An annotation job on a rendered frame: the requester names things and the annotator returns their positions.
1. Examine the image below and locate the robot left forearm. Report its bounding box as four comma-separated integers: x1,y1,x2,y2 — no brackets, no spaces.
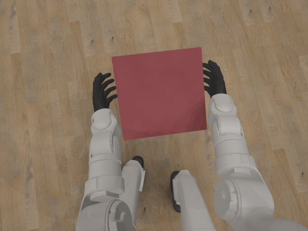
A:
78,108,125,217

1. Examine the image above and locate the left robot thigh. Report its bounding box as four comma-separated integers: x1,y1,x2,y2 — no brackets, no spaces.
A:
119,165,145,231

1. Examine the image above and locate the carton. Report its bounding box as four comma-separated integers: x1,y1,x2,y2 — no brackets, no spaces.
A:
112,47,207,141

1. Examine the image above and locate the robot left shin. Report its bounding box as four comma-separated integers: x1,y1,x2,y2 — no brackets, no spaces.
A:
122,160,142,172

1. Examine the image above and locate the right robot hand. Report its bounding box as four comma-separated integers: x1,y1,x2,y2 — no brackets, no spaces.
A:
203,60,227,98

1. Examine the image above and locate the robot left upper arm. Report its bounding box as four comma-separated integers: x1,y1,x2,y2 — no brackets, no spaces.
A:
76,199,134,231

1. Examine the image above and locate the robot right upper arm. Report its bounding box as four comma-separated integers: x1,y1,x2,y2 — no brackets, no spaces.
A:
213,177,308,231

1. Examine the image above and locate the left robot hand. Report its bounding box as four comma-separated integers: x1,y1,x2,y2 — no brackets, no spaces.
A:
92,73,117,112

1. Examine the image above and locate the robot right forearm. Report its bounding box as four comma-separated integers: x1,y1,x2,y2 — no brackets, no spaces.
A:
207,93,267,187

